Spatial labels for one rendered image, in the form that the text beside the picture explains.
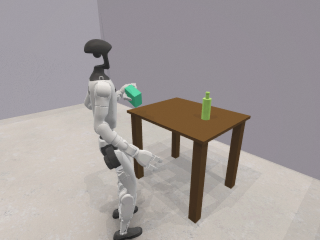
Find robot left hand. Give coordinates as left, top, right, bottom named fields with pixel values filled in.
left=119, top=83, right=137, bottom=101

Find robot right upper arm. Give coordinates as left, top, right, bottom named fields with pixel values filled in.
left=93, top=81, right=112, bottom=135

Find robot right forearm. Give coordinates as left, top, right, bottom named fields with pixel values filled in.
left=97, top=123, right=139, bottom=158

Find robot left foot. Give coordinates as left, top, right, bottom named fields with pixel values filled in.
left=112, top=206, right=138, bottom=219

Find robot right hand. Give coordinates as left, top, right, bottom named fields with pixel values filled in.
left=135, top=149, right=163, bottom=172

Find sponge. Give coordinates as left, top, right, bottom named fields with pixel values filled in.
left=124, top=85, right=142, bottom=108

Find robot left upper arm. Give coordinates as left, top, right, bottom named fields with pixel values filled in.
left=84, top=90, right=92, bottom=110

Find robot left forearm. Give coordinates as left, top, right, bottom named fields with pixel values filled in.
left=116, top=90, right=123, bottom=101

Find table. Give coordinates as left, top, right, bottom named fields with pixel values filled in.
left=127, top=97, right=251, bottom=223

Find robot right shin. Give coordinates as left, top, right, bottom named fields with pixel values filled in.
left=119, top=193, right=137, bottom=235

